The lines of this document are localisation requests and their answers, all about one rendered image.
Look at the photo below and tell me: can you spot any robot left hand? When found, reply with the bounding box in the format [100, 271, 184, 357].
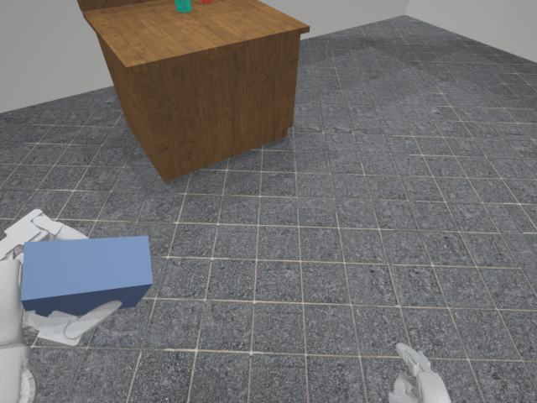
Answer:
[0, 209, 122, 348]

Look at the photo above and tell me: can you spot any sponge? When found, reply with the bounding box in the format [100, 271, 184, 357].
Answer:
[21, 236, 153, 317]

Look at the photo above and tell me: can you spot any robot left forearm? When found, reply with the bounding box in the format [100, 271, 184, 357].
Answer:
[0, 343, 38, 403]

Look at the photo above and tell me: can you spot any table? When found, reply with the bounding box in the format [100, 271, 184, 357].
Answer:
[77, 0, 310, 183]

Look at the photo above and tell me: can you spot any robot right hand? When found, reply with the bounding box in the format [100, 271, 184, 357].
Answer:
[388, 343, 451, 403]

